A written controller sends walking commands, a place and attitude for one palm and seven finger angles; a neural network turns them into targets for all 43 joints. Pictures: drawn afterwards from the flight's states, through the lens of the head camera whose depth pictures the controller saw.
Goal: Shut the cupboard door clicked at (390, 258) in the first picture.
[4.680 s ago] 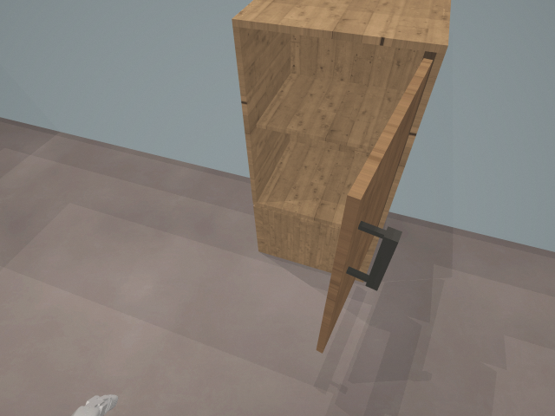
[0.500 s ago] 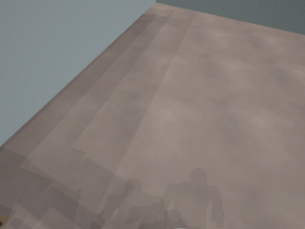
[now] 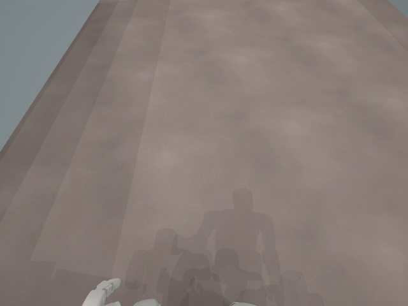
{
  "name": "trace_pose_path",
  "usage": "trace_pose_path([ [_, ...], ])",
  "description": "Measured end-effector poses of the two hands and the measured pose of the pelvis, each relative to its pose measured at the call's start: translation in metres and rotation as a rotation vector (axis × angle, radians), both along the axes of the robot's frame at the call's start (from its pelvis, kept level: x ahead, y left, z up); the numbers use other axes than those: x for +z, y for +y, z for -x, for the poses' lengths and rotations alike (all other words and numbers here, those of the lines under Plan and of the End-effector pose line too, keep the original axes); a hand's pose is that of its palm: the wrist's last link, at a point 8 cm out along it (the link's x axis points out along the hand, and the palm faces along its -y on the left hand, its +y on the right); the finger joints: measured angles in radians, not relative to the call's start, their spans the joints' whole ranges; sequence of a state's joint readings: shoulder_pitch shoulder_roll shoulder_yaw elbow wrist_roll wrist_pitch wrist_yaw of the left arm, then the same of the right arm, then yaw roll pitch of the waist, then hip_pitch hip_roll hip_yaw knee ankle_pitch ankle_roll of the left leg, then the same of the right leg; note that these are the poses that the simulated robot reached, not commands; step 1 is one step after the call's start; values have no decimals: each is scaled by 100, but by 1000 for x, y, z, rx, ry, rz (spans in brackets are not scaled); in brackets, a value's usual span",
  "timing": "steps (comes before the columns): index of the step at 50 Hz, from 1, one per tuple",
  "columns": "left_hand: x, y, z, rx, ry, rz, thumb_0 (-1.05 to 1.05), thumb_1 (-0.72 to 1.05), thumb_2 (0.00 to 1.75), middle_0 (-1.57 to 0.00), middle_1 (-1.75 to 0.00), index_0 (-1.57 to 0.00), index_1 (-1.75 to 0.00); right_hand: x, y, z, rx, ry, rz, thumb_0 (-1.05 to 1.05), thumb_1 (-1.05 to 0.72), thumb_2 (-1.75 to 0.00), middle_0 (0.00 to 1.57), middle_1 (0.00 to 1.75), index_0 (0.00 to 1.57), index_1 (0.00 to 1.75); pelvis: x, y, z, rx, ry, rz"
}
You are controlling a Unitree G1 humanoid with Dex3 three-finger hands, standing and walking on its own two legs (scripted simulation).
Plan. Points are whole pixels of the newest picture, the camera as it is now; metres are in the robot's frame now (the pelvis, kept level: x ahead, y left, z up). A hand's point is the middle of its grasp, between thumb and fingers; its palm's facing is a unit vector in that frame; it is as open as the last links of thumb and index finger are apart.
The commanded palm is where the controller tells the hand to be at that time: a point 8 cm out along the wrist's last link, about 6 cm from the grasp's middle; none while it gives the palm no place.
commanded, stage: walk around to get in front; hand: left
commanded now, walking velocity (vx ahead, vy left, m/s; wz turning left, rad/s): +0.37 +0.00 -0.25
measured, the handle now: out of the picture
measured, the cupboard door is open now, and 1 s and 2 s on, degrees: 81 81 81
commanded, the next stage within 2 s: walk to a spot facing it in 1.76 s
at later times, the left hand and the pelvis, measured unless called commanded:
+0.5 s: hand (107, 290) +0.18 +0.23 -0.17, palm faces -0.05 -0.99 -0.13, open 7.4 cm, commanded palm none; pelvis +0.23 +0.05 +0.01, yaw -9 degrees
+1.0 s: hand (175, 144) +0.60 +0.10 -0.15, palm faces -0.27 -0.94 -0.19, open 7.3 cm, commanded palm none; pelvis +0.43 -0.04 +0.00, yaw -15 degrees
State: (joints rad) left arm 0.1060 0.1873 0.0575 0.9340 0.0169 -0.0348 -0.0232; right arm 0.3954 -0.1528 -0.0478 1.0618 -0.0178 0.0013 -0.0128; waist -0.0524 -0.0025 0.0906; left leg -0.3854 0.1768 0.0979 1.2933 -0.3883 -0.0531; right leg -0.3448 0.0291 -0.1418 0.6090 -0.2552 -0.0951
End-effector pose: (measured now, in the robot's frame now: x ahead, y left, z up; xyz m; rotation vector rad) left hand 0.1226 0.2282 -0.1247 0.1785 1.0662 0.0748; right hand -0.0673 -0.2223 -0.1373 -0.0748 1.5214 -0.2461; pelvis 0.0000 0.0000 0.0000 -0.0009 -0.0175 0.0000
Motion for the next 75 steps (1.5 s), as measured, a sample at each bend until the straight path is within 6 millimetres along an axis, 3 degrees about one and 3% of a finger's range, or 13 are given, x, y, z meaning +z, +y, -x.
trace_pose_path([
  [9,13,20,-2,48,135,-54,-1,94,90,-20,-30,-20,-30,25,-12,-206,83,-400,30,0,-91,-90,20,30,19,30,18,4,-73,-58,18,7],
  [20,-21,37,-5,120,414,26,0,91,90,-20,-30,-20,-30,33,26,-372,176,-523,64,0,-91,-90,20,30,20,30,0,42,-187,-111,13,22],
  [25,-18,48,-60,51,458,37,1,91,90,-20,-30,-20,-30,32,40,-371,81,-472,80,0,-91,-90,20,30,20,30,7,54,-227,-160,-4,12],
  [35,0,40,-251,-81,254,5,1,92,90,-20,-30,-19,-30,27,44,-295,-149,-119,78,-1,-94,-90,20,30,20,30,22,47,-308,-219,20,-1],
  [41,4,0,-369,-212,164,-29,1,93,90,-19,-30,-19,-30,21,59,-273,-268,46,-7,0,-92,-90,20,30,20,30,16,20,-358,-258,25,-10],
  [46,-1,-55,-459,-287,31,-34,1,92,90,-19,-30,-19,-30,4,58,-282,-335,159,-98,0,-92,-90,20,30,20,30,-3,-18,-405,-274,21,-9],
  [49,2,-75,-479,-268,-9,-13,0,92,90,-19,-30,-19,-30,-1,40,-319,-326,138,-108,1,-91,-90,20,30,20,30,-1,-32,-426,-265,5,-2],
  [52,7,-85,-480,-232,23,-1,0,92,90,-20,-30,-20,-30,-1,9,-380,-292,27,-71,1,-91,-90,20,30,20,30,8,-42,-449,-262,1,2],
  [57,15,-69,-491,-164,47,-44,-4,97,90,-20,-30,-20,-30,7,-38,-495,-219,-189,1,1,-92,-90,20,30,20,30,17,-51,-489,-255,11,13],
  [62,3,-58,-485,-134,176,-33,-2,95,90,-20,-30,-20,-30,22,-76,-588,-150,-309,79,2,-95,-90,20,30,19,30,17,-49,-535,-251,12,29],
  [69,-30,-41,-484,-70,398,17,0,92,90,-20,-30,-20,-30,29,-82,-712,-37,-408,151,1,-93,-90,19,30,19,30,-2,-35,-614,-249,4,41],
  [72,-32,-34,-505,-77,457,18,0,92,90,-20,-30,-20,-30,28,-73,-737,-46,-418,161,1,-92,-90,20,30,19,30,-3,-30,-640,-262,-5,28],
  [75,-23,-32,-547,-102,431,9,1,92,90,-20,-30,-20,-30,27,-57,-740,-88,-371,134,0,-92,-90,20,30,20,30,7,-29,-664,-273,-5,20],
])
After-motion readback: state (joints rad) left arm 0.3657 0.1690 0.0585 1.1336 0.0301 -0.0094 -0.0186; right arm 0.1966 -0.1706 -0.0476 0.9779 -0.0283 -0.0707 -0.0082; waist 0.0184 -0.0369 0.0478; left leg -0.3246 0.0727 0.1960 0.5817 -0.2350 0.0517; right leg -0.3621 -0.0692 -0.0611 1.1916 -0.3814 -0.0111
